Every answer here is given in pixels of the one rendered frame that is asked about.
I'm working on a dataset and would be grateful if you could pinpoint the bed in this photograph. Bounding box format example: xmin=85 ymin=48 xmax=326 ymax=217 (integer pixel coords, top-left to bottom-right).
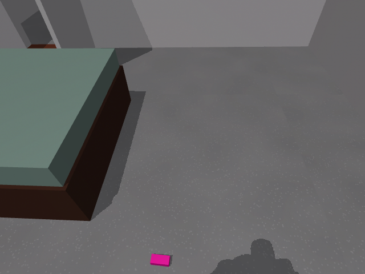
xmin=0 ymin=49 xmax=131 ymax=221

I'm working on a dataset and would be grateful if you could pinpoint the small box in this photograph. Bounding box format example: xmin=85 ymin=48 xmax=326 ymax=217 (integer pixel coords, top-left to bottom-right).
xmin=150 ymin=254 xmax=171 ymax=267

